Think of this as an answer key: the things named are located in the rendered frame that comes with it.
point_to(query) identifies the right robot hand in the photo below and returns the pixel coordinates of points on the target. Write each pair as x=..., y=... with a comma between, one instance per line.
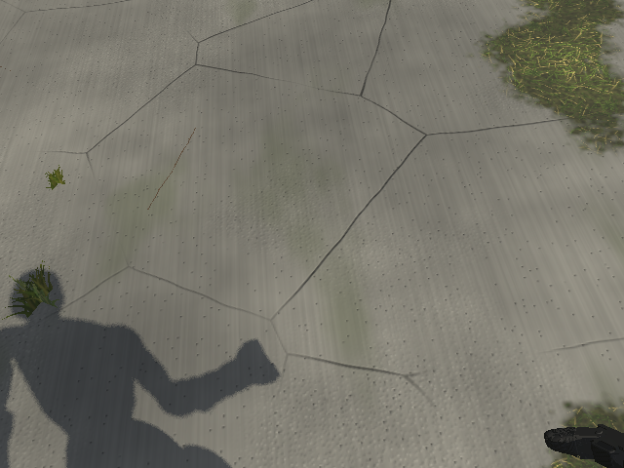
x=603, y=444

